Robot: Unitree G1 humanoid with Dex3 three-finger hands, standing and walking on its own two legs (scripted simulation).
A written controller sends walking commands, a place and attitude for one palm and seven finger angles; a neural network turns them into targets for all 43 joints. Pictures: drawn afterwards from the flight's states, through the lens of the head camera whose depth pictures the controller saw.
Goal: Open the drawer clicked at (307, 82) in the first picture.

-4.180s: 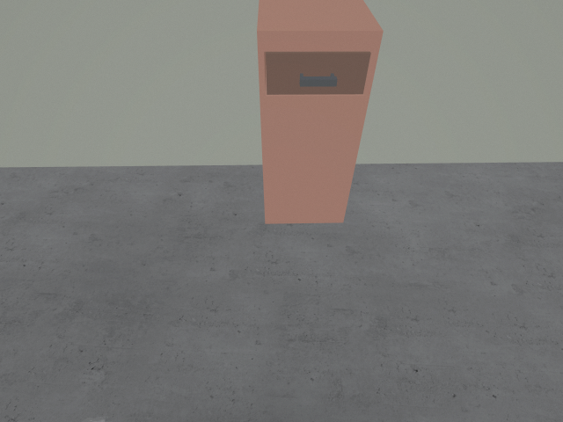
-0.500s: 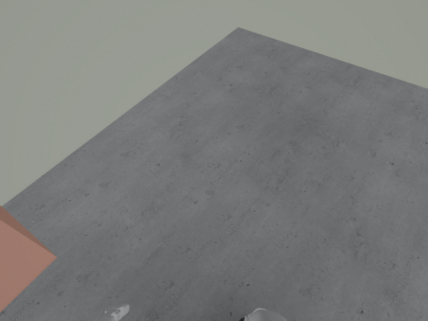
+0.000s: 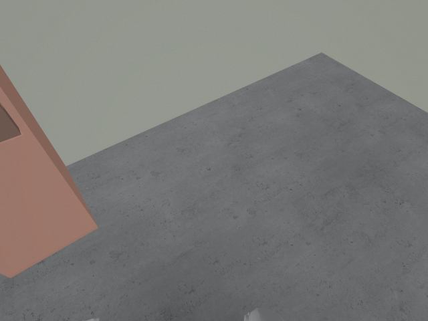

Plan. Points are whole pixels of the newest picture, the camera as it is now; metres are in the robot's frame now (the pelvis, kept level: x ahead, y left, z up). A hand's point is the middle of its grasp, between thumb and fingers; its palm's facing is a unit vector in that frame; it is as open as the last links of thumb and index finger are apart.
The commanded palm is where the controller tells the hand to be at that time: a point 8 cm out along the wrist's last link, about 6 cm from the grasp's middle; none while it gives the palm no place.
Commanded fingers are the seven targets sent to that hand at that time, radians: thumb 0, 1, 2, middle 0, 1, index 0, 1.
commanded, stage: turn to face it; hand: left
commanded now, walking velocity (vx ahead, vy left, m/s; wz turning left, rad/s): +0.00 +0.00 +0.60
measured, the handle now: out of the picture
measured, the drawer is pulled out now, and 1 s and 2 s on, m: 0.00 0.00 0.00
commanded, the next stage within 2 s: take the last steps up to it in 1.08 s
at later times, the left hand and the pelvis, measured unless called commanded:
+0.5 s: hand out of the picture -0.01 +0.14 -0.15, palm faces +0.34 -0.90 -0.25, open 7.4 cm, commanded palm none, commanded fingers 0.00 0.90 0.90 -0.20 -0.30 -0.20 -0.30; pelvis -0.01 -0.06 +0.00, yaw +20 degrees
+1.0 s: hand out of the picture -0.08 +0.19 -0.16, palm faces +0.55 -0.79 -0.27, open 7.4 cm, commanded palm none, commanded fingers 0.00 0.90 0.90 -0.20 -0.30 -0.20 -0.30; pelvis -0.03 -0.03 +0.01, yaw +33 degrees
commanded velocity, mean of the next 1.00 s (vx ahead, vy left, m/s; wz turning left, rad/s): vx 0.00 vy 0.00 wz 0.48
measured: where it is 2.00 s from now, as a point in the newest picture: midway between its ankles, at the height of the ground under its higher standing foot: outside the picture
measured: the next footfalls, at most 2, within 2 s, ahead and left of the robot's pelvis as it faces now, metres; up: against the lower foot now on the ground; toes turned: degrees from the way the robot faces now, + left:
right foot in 0.22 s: +0.06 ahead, -0.16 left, +0.00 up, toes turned +5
left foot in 0.66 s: -0.04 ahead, +0.08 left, +0.00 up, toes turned +32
